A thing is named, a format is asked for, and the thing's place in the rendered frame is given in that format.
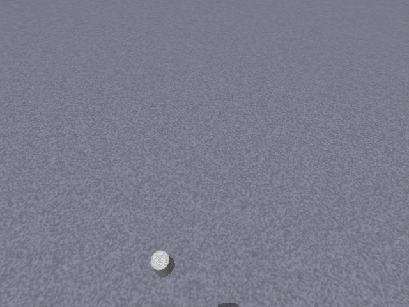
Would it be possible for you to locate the cup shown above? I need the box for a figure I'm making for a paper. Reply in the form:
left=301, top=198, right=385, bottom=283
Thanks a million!
left=150, top=251, right=170, bottom=278

